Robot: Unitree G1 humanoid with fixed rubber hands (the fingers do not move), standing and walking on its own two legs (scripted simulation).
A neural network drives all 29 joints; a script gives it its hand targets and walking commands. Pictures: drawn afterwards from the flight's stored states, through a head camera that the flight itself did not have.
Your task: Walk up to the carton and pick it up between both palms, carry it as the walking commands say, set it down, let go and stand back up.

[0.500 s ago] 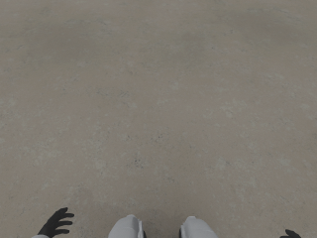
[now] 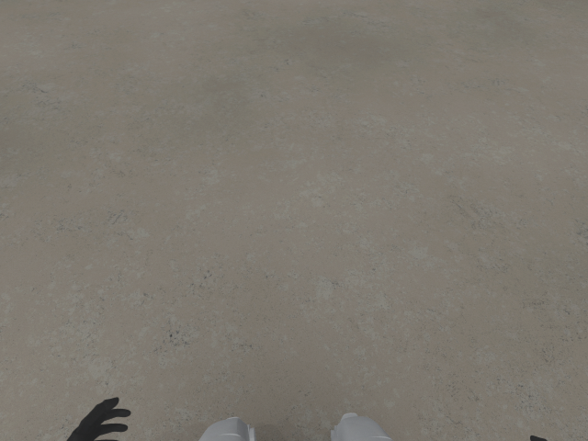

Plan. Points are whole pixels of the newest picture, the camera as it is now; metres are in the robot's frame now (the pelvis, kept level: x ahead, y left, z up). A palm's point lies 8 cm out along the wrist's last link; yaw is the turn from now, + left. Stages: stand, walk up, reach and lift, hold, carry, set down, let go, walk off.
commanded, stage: walk up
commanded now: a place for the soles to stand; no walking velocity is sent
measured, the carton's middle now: out of the picture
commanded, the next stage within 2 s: none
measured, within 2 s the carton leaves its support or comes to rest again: neither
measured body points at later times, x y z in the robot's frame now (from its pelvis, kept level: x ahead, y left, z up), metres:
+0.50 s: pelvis +0.07 -0.06 +0.01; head +0.09 -0.05 +0.45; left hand +0.28 +0.18 -0.11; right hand +0.03 -0.42 -0.08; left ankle +0.11 +0.04 -0.71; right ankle +0.05 -0.22 -0.68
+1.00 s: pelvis +0.20 -0.16 +0.01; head +0.23 -0.15 +0.45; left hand +0.50 -0.02 -0.11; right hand +0.01 -0.46 -0.08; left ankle +0.22 -0.03 -0.71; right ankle +0.12 -0.30 -0.67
